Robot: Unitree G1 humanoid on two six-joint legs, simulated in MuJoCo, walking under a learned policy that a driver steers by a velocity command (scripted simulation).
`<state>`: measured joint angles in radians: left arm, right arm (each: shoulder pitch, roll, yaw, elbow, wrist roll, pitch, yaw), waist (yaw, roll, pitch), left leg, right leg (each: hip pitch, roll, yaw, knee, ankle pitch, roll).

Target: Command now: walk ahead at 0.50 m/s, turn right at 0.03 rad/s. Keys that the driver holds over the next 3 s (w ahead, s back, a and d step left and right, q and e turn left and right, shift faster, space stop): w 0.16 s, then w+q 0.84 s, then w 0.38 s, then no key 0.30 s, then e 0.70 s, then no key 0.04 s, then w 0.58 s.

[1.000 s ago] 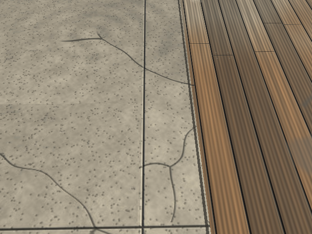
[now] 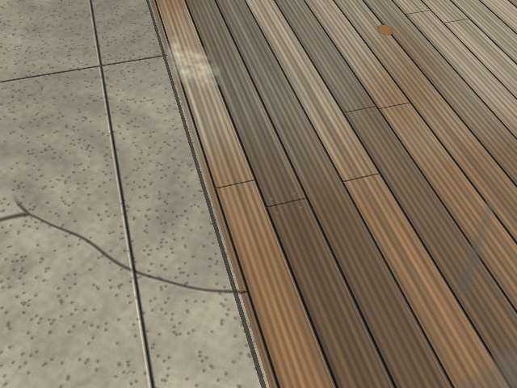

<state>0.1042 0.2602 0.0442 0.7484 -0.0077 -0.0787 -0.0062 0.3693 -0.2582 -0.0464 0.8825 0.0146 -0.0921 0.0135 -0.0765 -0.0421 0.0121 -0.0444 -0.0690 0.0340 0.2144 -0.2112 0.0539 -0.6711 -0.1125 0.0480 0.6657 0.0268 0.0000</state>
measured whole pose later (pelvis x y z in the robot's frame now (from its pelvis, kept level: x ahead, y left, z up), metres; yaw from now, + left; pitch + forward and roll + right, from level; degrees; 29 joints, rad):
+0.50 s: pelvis +0.28 -0.05 +0.00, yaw +8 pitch +1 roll -2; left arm 0.33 0.25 0.07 0.88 0.01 -0.11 0.00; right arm 0.18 -0.29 -0.07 0.80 0.02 -0.04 0.01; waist 0.05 0.05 0.00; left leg -0.72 0.11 -0.08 0.85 0.01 0.01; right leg -0.03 0.05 -0.17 0.22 -0.22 -0.05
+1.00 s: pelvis +0.54 +0.06 +0.00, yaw +25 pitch +2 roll +0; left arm 0.07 0.29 0.06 0.73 0.01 -0.10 0.00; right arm 0.33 -0.27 -0.07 0.72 0.02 -0.05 0.00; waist -0.05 -0.03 0.03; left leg -0.18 -0.11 -0.09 0.34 -0.20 0.09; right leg -0.67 -0.10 0.09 0.81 -0.11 0.06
